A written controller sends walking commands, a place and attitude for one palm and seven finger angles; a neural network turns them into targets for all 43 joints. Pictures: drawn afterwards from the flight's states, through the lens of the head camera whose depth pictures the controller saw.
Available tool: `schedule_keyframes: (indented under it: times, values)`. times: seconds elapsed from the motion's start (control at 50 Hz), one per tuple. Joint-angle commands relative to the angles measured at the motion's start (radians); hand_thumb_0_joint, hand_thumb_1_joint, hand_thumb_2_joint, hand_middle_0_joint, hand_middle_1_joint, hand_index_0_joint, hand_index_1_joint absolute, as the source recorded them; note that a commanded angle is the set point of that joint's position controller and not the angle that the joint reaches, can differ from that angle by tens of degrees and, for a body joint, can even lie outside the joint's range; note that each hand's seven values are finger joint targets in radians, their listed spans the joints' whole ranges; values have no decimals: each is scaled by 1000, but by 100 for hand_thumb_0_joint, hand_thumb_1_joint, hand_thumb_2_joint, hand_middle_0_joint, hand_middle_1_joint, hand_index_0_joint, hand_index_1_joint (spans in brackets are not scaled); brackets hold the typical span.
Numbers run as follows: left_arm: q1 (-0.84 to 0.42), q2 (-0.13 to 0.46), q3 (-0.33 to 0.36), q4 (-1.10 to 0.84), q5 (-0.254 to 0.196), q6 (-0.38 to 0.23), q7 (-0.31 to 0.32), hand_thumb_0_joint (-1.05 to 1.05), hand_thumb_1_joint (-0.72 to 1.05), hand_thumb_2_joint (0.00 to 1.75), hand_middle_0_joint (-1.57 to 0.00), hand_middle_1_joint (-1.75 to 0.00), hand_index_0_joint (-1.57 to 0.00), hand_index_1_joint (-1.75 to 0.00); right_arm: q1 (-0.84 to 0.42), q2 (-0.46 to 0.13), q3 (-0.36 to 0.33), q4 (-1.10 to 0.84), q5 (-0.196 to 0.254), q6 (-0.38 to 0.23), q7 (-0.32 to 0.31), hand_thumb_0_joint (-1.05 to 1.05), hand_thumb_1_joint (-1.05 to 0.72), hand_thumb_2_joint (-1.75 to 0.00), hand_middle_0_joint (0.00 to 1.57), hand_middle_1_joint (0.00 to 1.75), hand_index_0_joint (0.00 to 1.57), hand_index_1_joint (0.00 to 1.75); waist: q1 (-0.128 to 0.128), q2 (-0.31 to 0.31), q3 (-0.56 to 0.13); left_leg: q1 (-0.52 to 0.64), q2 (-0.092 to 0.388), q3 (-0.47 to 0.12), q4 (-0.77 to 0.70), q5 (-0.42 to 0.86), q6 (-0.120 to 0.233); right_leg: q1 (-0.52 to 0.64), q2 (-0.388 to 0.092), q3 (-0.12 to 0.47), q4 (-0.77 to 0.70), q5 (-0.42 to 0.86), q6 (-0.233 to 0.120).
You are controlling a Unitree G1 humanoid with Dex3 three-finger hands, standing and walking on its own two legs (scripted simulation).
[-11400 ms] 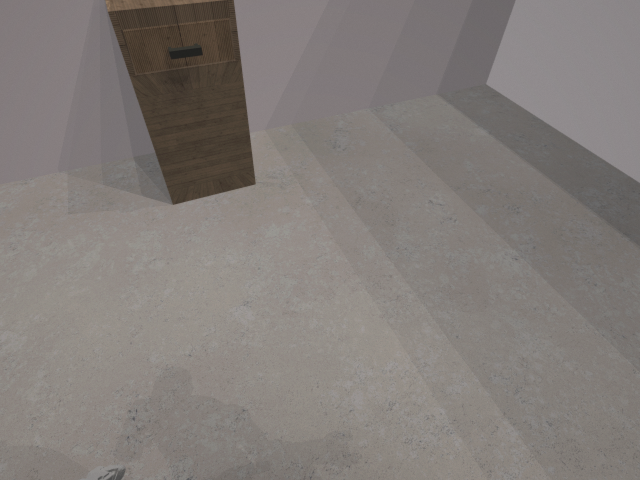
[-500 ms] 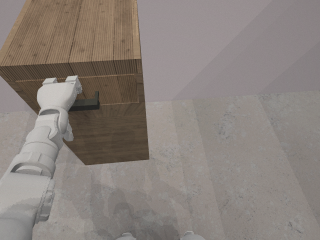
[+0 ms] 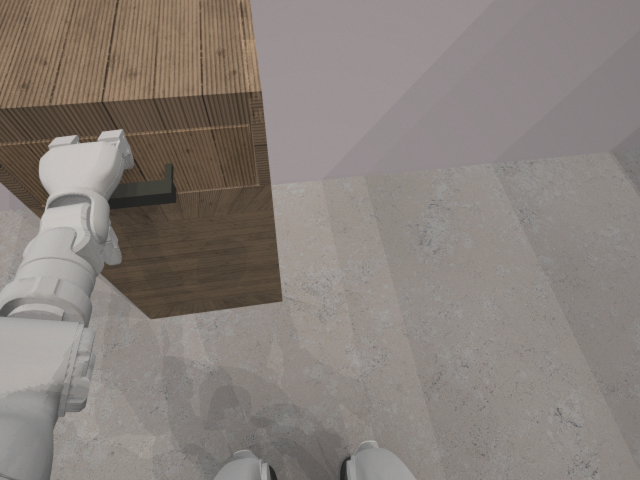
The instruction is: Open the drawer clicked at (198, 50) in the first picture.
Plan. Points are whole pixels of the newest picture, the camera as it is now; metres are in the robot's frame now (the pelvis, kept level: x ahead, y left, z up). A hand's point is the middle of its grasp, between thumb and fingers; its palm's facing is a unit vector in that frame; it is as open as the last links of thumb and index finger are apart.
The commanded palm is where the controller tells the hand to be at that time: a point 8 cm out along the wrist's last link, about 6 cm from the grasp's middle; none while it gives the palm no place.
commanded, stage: move the hooked fingers above the handle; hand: left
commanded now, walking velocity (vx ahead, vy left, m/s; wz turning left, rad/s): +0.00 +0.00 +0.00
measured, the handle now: (137, 183) +0.55 +0.23 -0.04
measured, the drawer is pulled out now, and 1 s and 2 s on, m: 0.00 0.00 0.00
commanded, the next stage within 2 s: none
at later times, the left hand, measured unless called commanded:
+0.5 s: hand (98, 195) +0.49 +0.26 +0.01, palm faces -0.13 +0.00 -0.99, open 13.8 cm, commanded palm +0.49 +0.23 +0.07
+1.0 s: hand (103, 188) +0.50 +0.25 +0.02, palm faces -0.10 +0.00 -0.99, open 13.8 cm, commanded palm +0.50 +0.22 +0.07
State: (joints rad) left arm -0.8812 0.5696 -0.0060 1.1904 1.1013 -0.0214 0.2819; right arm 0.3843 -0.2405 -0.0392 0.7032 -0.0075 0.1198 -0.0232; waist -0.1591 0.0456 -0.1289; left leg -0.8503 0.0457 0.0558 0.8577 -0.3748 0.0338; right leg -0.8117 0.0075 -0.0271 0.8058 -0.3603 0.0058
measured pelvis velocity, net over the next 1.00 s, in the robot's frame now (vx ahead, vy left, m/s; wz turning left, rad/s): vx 0.01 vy -0.01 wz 0.01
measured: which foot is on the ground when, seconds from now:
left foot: down 0.00-1.00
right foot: down 0.00-1.00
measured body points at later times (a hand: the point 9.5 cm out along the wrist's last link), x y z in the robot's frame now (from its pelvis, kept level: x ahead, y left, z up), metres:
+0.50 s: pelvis +0.01 +0.00 +0.00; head +0.12 +0.01 +0.44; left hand +0.49 +0.25 +0.07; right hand +0.00 -0.27 -0.12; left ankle +0.01 +0.10 -0.69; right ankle +0.00 -0.13 -0.69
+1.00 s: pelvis +0.01 -0.01 +0.00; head +0.12 +0.00 +0.44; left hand +0.50 +0.25 +0.08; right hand +0.01 -0.28 -0.12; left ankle +0.01 +0.10 -0.69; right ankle +0.00 -0.13 -0.69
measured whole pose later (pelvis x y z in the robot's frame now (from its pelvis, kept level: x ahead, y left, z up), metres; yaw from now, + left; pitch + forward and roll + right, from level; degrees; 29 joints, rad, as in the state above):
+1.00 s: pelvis +0.01 -0.01 +0.00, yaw +1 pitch +21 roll -2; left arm -0.87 0.56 -0.03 1.14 1.09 -0.03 0.30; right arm 0.37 -0.24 -0.05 0.72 -0.01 0.12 -0.02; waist -0.14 0.05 -0.14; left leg -0.83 0.05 0.03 0.85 -0.39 0.02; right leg -0.78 0.01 -0.05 0.79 -0.37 0.00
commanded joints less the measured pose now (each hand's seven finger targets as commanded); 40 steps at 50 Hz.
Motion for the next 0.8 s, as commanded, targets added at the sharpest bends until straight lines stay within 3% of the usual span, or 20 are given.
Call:
schedule_keyframes:
  times: [0.0,0.04,0.1,0.12,0.18,0.24,0.26,0.3,0.34,0.38,0.48,0.52,0.58,0.62,0.68,0.72,0.78]
  values:
    - [-537,121,-59,-322,-17,-124,-1,0,-50,30,-30,-120,-30,-120,163,-185,-78,-29,-15,-39,-29,0,-90,-90,20,30,20,30,-54,93,-424,424,-35,-74,-61,278,17,45,51,-6,-98,160,-35]
    - [-501,158,-11,-312,-16,-150,13,0,-50,30,-30,-120,-30,-120,171,-185,-77,-19,-20,-41,-24,0,-90,-90,20,30,20,30,-33,119,-419,418,-35,-82,-49,301,10,24,53,-12,-79,162,-43]
    - [-457,229,71,-266,0,-141,65,0,-50,30,-30,-120,-30,-120,171,-188,-71,-15,-26,-33,-12,0,-90,-90,20,30,20,30,-5,121,-426,385,-35,-91,-37,360,2,21,57,-26,-47,183,-50]
    - [-439,221,73,-253,1,-125,87,0,-50,30,-30,-120,-30,-120,163,-186,-69,-19,-29,-30,-4,0,-90,-90,20,30,20,30,6,146,-413,370,-38,-82,-36,374,0,22,58,-29,-44,192,-52]
    - [-374,272,131,-194,13,-54,140,0,-50,30,-30,-120,-30,-120,149,-196,-63,-29,-34,-16,13,0,-90,-90,20,30,20,30,39,104,-427,323,-42,-68,-29,430,-2,77,59,-35,-26,252,-53]
    - [-415,279,107,-188,32,15,161,0,-50,30,-30,-120,-30,-120,141,-202,-64,-43,-27,-4,17,0,-90,-90,20,30,20,30,20,65,-436,292,-44,-52,-37,400,3,119,57,-29,-38,274,-42]
    - [-396,289,111,-169,32,36,161,0,-50,30,-30,-120,-30,-120,136,-204,-63,-44,-24,0,18,0,-90,-90,20,30,20,30,28,52,-436,283,-48,-43,-43,385,6,144,56,-25,-47,277,-40]
    - [-409,328,127,-182,30,53,150,0,-50,30,-30,-120,-30,-120,132,-207,-60,-49,-19,8,12,0,-90,-90,20,30,20,30,30,40,-479,294,-51,-41,-51,378,8,189,53,-16,-53,292,-36]
    - [-434,314,106,-192,14,60,125,0,-50,30,-30,-120,-30,-120,128,-206,-58,-54,-13,6,5,0,-90,-90,20,30,20,30,17,29,-474,300,-50,-37,-64,342,14,206,51,-11,-73,278,-31]
    - [-458,296,81,-214,-1,33,84,0,-50,30,-30,-120,-30,-120,134,-203,-58,-54,-9,2,-8,0,-90,-90,20,30,20,30,-2,16,-473,321,-47,-41,-70,338,18,223,48,-4,-88,288,-30]
    - [-491,104,-67,-293,-28,-84,-3,0,-50,30,-30,-120,-30,-120,156,-183,-75,-32,-11,-25,-25,0,-90,-90,20,30,20,30,-54,58,-428,433,-35,-66,-59,352,17,100,53,-8,-111,233,-32]
    - [-465,89,-65,-291,-31,-120,-9,0,-50,30,-30,-120,-30,-120,165,-181,-77,-21,-15,-30,-25,0,-90,-90,20,30,20,30,-46,76,-400,433,-34,-75,-52,348,13,58,56,-12,-99,209,-36]
    - [-461,144,-2,-279,-21,-142,20,0,-50,30,-30,-120,-30,-120,165,-180,-74,-11,-21,-27,-16,0,-90,-90,20,30,20,30,-24,113,-373,403,-35,-79,-43,374,6,30,56,-21,-76,211,-47]
    - [-447,189,46,-262,-5,-131,66,0,-50,30,-30,-120,-30,-120,165,-182,-71,-14,-27,-25,-7,0,-90,-90,20,30,20,30,-8,131,-395,381,-38,-79,-29,408,4,32,58,-24,-52,233,-50]
    - [-385,305,159,-255,11,-80,132,0,-50,30,-30,-120,-30,-120,147,-192,-63,-26,-39,-10,7,0,-90,-90,20,30,20,30,48,115,-481,338,-45,-65,-16,484,1,115,59,-25,-13,316,-52]
    - [-410,245,106,-254,21,-39,162,0,-50,30,-30,-120,-30,-120,144,-186,-70,-33,-34,-7,12,0,-90,-90,20,30,20,30,20,88,-479,328,-47,-50,-15,472,4,139,58,-22,-28,343,-43]
    - [-424,324,149,-267,16,4,166,0,-50,30,-30,-120,-30,-120,133,-199,-66,-38,-29,1,13,0,-90,-90,20,30,20,30,31,51,-519,308,-53,-40,-26,449,9,226,54,-10,-39,382,-37]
